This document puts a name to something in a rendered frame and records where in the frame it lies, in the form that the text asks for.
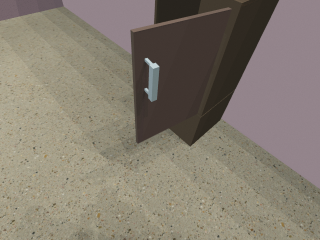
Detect cupboard door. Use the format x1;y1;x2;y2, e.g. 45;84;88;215
130;7;232;144

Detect handle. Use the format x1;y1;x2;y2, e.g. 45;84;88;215
144;58;160;102

